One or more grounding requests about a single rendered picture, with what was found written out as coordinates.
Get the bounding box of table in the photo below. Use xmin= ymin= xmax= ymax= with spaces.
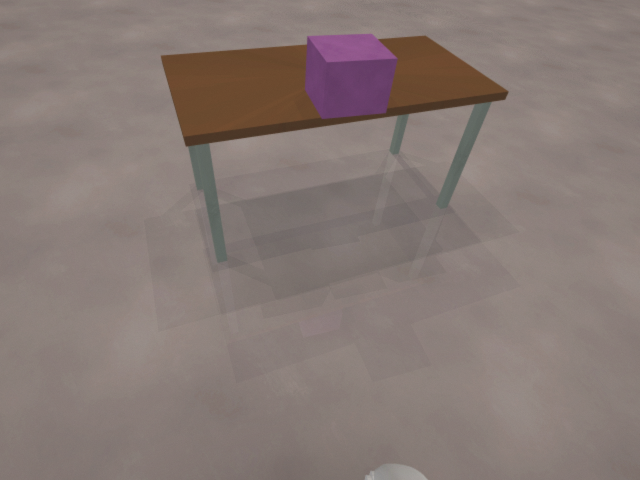
xmin=161 ymin=36 xmax=509 ymax=263

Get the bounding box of carton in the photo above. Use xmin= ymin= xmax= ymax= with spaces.
xmin=305 ymin=34 xmax=398 ymax=119

